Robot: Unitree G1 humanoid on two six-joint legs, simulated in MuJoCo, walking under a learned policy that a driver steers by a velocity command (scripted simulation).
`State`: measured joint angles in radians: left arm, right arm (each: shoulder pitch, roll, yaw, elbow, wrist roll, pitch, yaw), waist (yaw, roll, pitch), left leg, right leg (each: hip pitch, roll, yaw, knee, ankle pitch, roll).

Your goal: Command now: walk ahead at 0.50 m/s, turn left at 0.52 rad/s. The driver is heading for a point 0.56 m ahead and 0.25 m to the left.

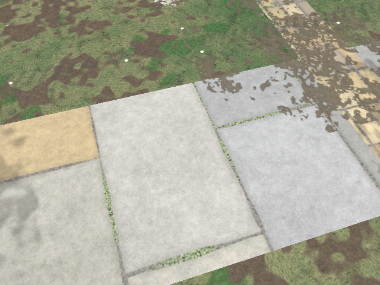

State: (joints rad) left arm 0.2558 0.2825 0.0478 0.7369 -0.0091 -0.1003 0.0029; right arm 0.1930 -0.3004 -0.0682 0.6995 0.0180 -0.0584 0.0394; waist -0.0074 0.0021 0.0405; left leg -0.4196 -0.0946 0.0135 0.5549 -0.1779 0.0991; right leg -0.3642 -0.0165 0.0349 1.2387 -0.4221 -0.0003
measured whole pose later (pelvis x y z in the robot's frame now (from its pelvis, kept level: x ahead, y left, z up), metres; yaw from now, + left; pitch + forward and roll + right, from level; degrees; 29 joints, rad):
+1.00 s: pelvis +0.50 +0.11 +0.01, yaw +34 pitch +2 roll +0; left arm 0.21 0.32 0.05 0.78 -0.01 -0.08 0.01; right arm 0.16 -0.28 -0.06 0.62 0.00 -0.03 0.03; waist 0.01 -0.02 0.08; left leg -0.39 -0.06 0.02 0.52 -0.16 0.08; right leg -0.46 -0.08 0.01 1.22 -0.45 0.04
